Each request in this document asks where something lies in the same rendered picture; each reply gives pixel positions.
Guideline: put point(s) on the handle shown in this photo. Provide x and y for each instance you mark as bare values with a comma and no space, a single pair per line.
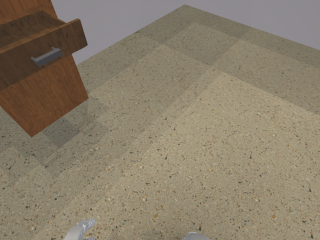
47,57

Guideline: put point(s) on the robot left hand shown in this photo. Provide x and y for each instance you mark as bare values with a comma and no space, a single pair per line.
76,232

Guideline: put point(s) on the cabinet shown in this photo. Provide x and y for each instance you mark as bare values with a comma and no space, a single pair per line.
40,99

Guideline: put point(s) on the drawer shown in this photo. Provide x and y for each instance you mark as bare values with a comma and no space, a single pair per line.
34,35

